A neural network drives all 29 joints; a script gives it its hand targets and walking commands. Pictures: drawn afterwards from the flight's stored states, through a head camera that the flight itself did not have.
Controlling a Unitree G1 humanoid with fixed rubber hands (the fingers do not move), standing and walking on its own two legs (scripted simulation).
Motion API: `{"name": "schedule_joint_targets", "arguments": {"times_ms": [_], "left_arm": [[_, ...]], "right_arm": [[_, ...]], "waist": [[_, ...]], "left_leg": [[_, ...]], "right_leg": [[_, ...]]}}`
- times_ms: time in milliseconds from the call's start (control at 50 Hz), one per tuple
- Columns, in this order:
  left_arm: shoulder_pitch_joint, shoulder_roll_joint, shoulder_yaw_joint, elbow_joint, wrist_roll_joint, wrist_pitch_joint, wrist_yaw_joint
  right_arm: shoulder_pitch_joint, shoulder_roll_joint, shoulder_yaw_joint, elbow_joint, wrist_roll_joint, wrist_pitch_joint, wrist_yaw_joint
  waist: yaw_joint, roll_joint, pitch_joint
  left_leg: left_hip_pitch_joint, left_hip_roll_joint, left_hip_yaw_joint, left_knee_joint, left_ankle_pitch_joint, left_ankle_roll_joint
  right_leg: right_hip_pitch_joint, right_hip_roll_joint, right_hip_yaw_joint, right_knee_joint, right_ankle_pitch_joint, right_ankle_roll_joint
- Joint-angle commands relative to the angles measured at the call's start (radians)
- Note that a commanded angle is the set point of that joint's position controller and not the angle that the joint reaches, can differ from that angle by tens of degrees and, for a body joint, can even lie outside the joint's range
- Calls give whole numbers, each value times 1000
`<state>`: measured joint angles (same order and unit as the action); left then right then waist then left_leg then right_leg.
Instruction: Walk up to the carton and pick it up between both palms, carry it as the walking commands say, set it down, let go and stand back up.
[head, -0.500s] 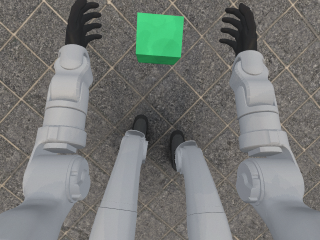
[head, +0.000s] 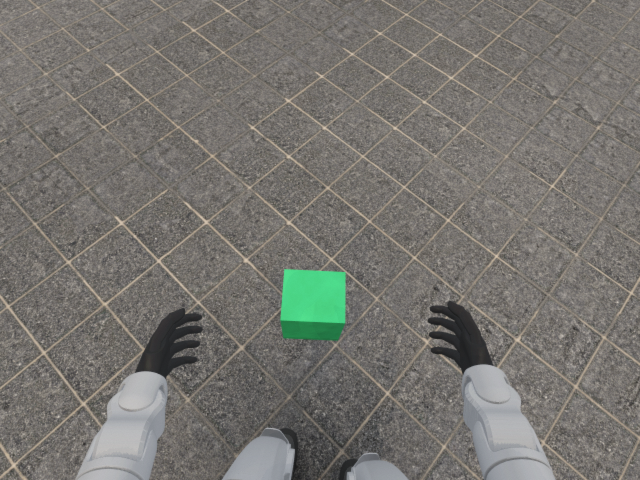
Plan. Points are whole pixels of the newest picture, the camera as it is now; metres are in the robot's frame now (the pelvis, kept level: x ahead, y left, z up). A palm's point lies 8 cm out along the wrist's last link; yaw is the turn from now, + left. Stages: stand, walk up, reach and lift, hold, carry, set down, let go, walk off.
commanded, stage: let go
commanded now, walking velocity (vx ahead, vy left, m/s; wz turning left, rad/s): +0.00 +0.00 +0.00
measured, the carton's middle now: (312, 307) +0.51 +0.02 -0.64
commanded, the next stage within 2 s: stand in 0.64 s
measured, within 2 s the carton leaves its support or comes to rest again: neither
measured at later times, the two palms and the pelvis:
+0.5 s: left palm (159, 411) +0.20 +0.19 -0.05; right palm (557, 440) +0.19 -0.26 -0.04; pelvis +0.04 -0.03 +0.02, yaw -1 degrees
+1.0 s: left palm (95, 478) +0.13 +0.25 -0.07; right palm (621, 470) +0.17 -0.33 -0.05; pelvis +0.05 -0.04 +0.02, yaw +0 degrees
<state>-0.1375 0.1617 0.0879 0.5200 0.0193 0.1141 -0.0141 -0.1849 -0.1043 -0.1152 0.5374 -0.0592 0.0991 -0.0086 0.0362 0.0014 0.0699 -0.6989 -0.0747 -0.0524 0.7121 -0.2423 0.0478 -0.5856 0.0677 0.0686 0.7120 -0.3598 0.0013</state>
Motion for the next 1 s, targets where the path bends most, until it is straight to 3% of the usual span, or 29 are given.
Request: {"name": "schedule_joint_targets", "arguments": {"times_ms": [0,20,60,80,120,140,160,200,260,280,320,340,380,400,420,460,520,560,600,620,640,700,720,740,800,880,920,960,980], "left_arm": [[57,139,32,-131,17,-71,6],[62,132,40,-191,27,-85,8],[151,90,-15,-153,-36,-95,-9],[226,103,-29,-224,-27,-116,-20],[305,109,-31,-255,-25,-120,-23],[247,111,-32,-228,-24,-111,-22],[260,146,-26,-253,-6,-117,-20],[329,127,-33,-270,-24,-107,-34],[327,121,-31,-264,-37,-81,-38],[318,153,-20,-244,-30,-62,-45],[250,152,-40,-318,-39,-63,-53],[254,150,-25,-317,-39,-56,-61],[306,168,2,-280,-7,-40,-48],[385,176,11,-243,16,-28,-45],[340,152,-12,-275,9,-28,-39],[397,171,6,-240,25,-23,-36],[392,159,12,-208,7,-3,-36],[323,185,17,-272,28,-13,-48],[378,190,-16,-208,11,-5,-38],[355,187,2,-231,14,18,-33],[416,300,20,-109,-15,-34,14],[404,337,12,-60,-8,-84,38],[379,289,-3,-36,-3,-93,43],[381,293,2,-21,0,-104,40],[405,326,10,30,6,-112,54],[441,322,14,83,20,-137,55],[424,364,21,83,31,-143,42],[390,366,12,87,26,-157,43],[378,356,15,91,31,-161,40]], "right_arm": [[119,-143,-41,-72,8,-68,14],[122,-139,-46,-66,4,-77,21],[160,-168,1,-150,39,-106,32],[203,-163,13,-274,34,-126,30],[296,-176,29,-219,41,-126,47],[259,-204,3,-196,21,-118,44],[208,-192,40,-279,49,-119,57],[327,-174,64,-248,72,-104,78],[345,-196,26,-241,26,-80,63],[322,-167,63,-252,44,-71,60],[286,-175,45,-285,58,-61,66],[260,-205,52,-342,54,-60,64],[286,-181,58,-341,52,-49,63],[330,-191,54,-306,60,-37,62],[365,-207,44,-264,48,-20,65],[397,-210,45,-246,60,-8,68],[376,-242,33,-263,33,-10,53],[310,-214,41,-279,56,-16,50],[350,-207,68,-236,68,-15,47],[360,-227,35,-231,40,-7,35],[346,-343,18,-46,29,-48,9],[405,-295,38,20,35,-89,5],[369,-313,33,27,30,-105,-1],[371,-338,25,71,28,-103,-11],[347,-326,13,101,17,-113,-7],[324,-326,6,162,19,-128,-18],[350,-372,-3,152,22,-127,-12],[354,-365,-2,174,11,-127,-12],[359,-368,-5,180,19,-129,-8]], "waist": [[-19,50,-388],[11,70,-367],[-32,18,-357],[-17,-6,-432],[-5,20,-396],[-34,29,-264],[10,-1,-252],[6,-5,-224],[-61,-56,-101],[-30,-120,-42],[-57,-37,-24],[-45,-117,-49],[-4,-93,-50],[10,-31,-30],[-31,17,-68],[2,33,-92],[-44,-46,-28],[-6,37,-52],[8,-51,-32],[-35,-45,-55],[9,-22,-198],[7,-84,-286],[-19,17,-245],[-23,-84,-257],[-15,-12,-203],[-6,-71,-93],[-27,-57,-48],[-44,-49,-11],[-48,-22,-16]], "left_leg": [[687,96,-42,-162,333,-74],[689,78,-25,-187,275,-71],[734,74,-28,-179,428,-55],[825,78,-37,-183,471,-44],[850,72,-17,-207,466,-51],[791,71,-10,-213,397,-56],[749,80,-17,-243,304,-51],[762,60,5,-260,300,-57],[791,52,31,-260,207,-69],[834,48,36,-251,164,-61],[835,46,37,-253,166,-78],[838,46,53,-242,159,-59],[843,42,42,-234,222,-67],[846,44,46,-252,238,-70],[846,41,45,-257,273,-69],[846,48,30,-268,294,-65],[849,35,38,-242,282,-67],[845,29,31,-234,276,-66],[803,27,16,-232,354,-49],[805,42,20,-233,283,-67],[637,94,-7,-183,443,-43],[597,100,-7,-172,491,-47],[614,100,-12,-154,558,-35],[624,111,-10,-163,573,-19],[596,133,-39,-176,419,-19],[529,122,-44,-149,485,-11],[480,95,-46,-170,195,-26],[504,104,-82,-197,106,-18],[520,124,-109,-225,-5,-10]], "right_leg": [[-35,-14,-44,-198,118,-18],[37,-14,-36,-229,83,-21],[81,-18,-31,-242,223,-17],[125,-10,-39,-246,254,-8],[179,-16,-34,-275,236,-17],[135,-34,-33,-280,207,-11],[189,-30,-46,-281,155,-3],[257,-41,-30,-312,191,-18],[243,-70,-10,-350,146,-16],[136,-102,-2,-392,72,-21],[155,-92,-27,-365,80,-33],[152,-97,-9,-387,83,-20],[200,-98,-6,-379,158,-19],[248,-86,-6,-370,206,-9],[269,-62,-21,-343,247,-7],[322,-54,-21,-330,276,8],[286,-71,4,-341,336,11],[291,-81,1,-340,335,12],[299,-68,-4,-325,440,27],[313,-82,5,-333,374,23],[409,-103,79,-256,605,3],[531,-139,93,-190,794,-12],[458,-129,104,-226,799,-8],[471,-130,77,-198,803,-8],[428,-152,140,-259,656,16],[395,-140,153,-272,753,31],[333,-155,204,-357,452,0],[248,-163,233,-402,273,6],[214,-154,230,-409,70,-47]]}}
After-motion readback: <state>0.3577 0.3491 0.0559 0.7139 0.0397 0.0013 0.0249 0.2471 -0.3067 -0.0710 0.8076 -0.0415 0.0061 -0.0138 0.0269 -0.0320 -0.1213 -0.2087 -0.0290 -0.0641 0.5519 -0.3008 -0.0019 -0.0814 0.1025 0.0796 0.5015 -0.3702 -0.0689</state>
